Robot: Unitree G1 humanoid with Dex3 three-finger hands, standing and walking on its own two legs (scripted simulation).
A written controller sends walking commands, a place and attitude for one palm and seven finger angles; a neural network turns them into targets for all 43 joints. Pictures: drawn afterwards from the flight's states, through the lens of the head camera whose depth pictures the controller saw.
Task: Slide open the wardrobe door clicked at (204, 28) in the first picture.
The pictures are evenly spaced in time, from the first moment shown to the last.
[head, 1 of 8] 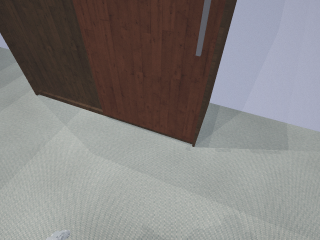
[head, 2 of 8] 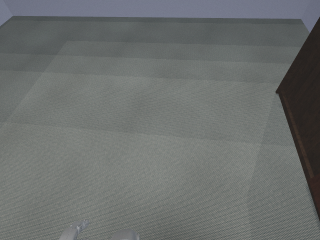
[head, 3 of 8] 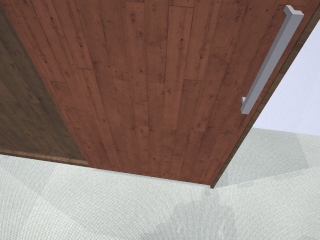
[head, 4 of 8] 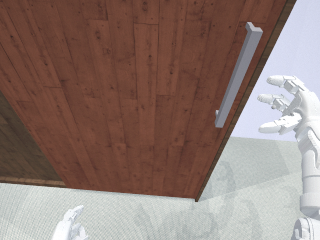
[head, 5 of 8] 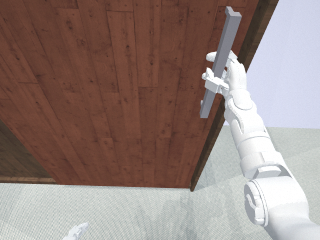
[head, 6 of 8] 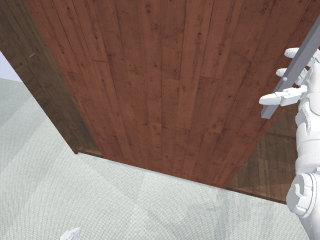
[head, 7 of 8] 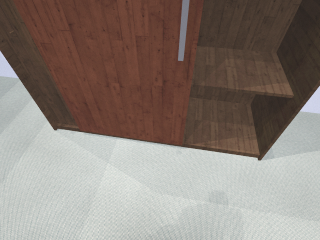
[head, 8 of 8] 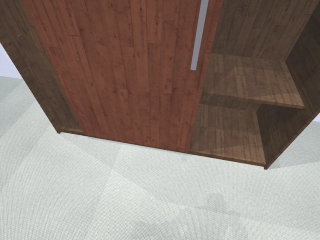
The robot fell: no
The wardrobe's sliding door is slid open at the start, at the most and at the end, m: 0.00 0.55 0.55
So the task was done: yes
